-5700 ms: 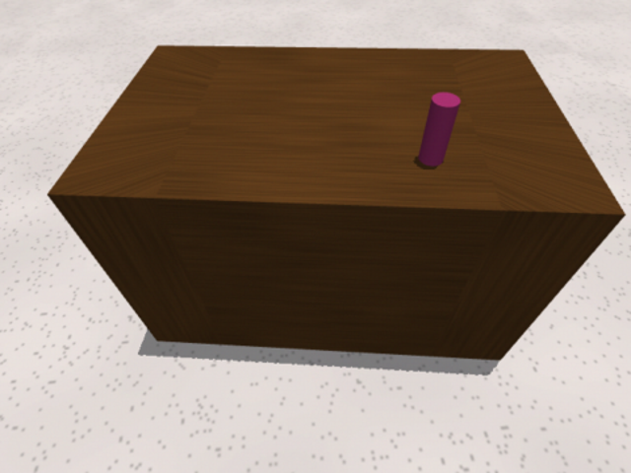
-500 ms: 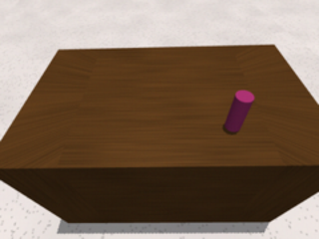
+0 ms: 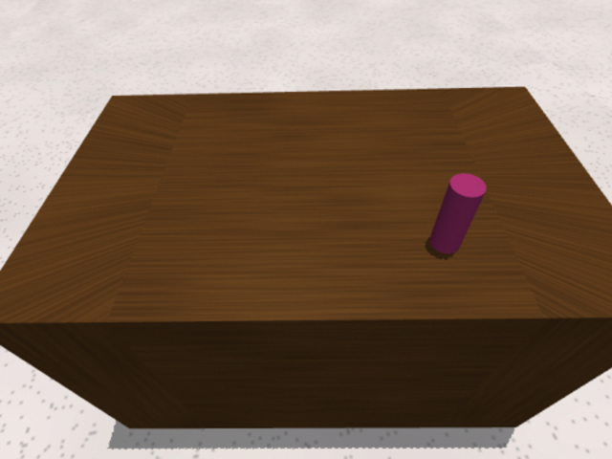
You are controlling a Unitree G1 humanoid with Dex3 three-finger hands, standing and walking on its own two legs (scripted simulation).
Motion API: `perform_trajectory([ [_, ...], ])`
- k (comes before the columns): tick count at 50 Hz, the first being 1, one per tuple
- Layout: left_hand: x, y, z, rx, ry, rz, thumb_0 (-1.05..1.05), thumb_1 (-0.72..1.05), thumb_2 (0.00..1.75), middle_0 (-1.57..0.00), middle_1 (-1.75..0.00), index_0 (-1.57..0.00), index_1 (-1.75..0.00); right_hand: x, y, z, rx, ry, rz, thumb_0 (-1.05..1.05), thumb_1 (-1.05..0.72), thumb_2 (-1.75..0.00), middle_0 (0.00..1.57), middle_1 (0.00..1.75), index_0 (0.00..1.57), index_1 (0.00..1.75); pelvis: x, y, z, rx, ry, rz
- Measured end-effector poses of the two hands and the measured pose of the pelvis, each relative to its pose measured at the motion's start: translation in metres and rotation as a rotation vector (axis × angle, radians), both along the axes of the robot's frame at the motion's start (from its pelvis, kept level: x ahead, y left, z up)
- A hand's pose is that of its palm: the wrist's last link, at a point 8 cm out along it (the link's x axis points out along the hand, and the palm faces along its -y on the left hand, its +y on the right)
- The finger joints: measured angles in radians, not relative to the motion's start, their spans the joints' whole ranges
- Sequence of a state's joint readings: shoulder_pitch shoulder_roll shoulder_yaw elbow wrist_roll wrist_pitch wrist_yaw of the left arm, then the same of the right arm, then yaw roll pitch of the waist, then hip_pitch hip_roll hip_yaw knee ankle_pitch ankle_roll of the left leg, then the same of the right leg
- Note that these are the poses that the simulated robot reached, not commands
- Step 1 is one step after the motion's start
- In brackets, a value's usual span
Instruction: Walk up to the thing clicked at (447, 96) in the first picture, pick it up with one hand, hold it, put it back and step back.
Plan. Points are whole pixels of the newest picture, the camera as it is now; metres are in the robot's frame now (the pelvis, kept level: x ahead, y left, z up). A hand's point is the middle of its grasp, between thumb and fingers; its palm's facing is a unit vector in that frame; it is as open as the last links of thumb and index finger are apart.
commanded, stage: stand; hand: right
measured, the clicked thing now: (455, 216) +0.49 -0.24 -0.01
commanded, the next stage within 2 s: rise first in 0.36 s
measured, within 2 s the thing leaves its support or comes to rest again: neither
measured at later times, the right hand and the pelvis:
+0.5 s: hand out of the picture +0.07 -0.25 -0.16, palm faces -0.01 +0.94 -0.33, open 7.4 cm; pelvis +0.00 +0.00 +0.00, yaw +0 degrees
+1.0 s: hand (523, 422) +0.18 -0.26 -0.07, palm faces +0.26 +0.89 -0.37, open 16.3 cm; pelvis +0.00 +0.01 -0.01, yaw +0 degrees
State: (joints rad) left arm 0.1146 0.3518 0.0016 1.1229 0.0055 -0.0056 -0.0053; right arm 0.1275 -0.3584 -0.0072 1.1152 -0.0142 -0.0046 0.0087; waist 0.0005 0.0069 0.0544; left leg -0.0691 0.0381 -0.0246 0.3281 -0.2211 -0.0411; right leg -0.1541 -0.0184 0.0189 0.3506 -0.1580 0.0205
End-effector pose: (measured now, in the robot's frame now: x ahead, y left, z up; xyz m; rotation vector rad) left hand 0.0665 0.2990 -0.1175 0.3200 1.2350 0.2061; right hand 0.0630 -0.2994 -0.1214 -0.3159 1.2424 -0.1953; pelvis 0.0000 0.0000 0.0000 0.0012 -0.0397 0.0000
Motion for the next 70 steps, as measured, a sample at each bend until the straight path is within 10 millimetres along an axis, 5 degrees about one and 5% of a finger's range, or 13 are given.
perform_trajectory([
  [24,-0.004,0.000,0.000,0.003,0.010,0.001,0.00,0.90,0.89,-0.20,-0.30,-0.20,-0.30,-0.004,0.000,-0.002,0.004,0.008,-0.003,0.01,-0.90,-0.90,0.20,0.30,0.21,0.30,-0.001,-0.001,0.000,0.002,0.001,-0.001],
  [27,0.014,-0.006,0.002,-0.009,-0.112,0.024,0.01,0.86,0.85,-0.16,-0.26,-0.16,-0.26,0.015,0.006,0.002,0.012,-0.104,-0.021,0.01,-0.86,-0.86,0.17,0.26,0.18,0.26,-0.006,-0.001,-0.004,0.003,0.015,0.003],
  [33,0.066,-0.016,0.009,-0.019,-0.324,0.049,0.01,0.60,0.60,-0.09,-0.14,-0.08,-0.14,0.071,0.012,0.014,-0.001,-0.343,-0.064,0.01,-0.61,-0.60,0.11,0.14,0.11,0.14,-0.016,0.001,-0.010,0.004,0.068,0.001],
  [36,0.077,-0.017,0.017,-0.022,-0.383,0.052,0.01,0.44,0.44,-0.07,-0.10,-0.07,-0.10,0.084,0.009,0.027,-0.016,-0.423,-0.076,0.01,-0.43,-0.45,0.09,0.10,0.10,0.10,-0.012,0.002,-0.009,0.003,0.080,0.001],
  [45,0.072,-0.019,0.021,-0.030,-0.407,0.064,0.00,-0.07,0.15,-0.06,-0.06,-0.06,-0.05,0.079,0.001,0.058,-0.083,-0.517,-0.076,0.00,0.06,-0.18,0.06,0.06,0.07,0.06,-0.001,0.006,-0.007,0.001,0.065,0.002],
  [52,0.089,-0.034,0.037,-0.057,-0.523,0.005,0.00,-0.37,0.07,-0.06,-0.06,-0.07,-0.06,0.089,0.004,0.094,-0.125,-0.677,-0.048,0.00,0.34,-0.09,0.05,0.06,0.06,0.05,0.004,0.010,-0.006,-0.004,0.040,-0.006],
  [58,0.097,-0.030,0.047,-0.054,-0.577,-0.003,-0.01,-0.48,0.04,-0.07,-0.06,-0.07,-0.06,0.089,0.001,0.115,-0.149,-0.761,-0.053,-0.01,0.46,-0.06,0.05,0.06,0.06,0.06,0.008,0.011,-0.005,-0.007,0.020,-0.008],
  [70,0.081,-0.027,0.029,-0.067,-0.485,0.017,-0.01,-0.53,0.04,-0.06,-0.06,-0.06,-0.06,0.084,0.004,0.146,-0.183,-0.871,-0.015,-0.01,0.54,-0.04,0.05,0.06,0.06,0.06,0.002,0.013,-0.005,-0.007,-0.005,-0.012],
])
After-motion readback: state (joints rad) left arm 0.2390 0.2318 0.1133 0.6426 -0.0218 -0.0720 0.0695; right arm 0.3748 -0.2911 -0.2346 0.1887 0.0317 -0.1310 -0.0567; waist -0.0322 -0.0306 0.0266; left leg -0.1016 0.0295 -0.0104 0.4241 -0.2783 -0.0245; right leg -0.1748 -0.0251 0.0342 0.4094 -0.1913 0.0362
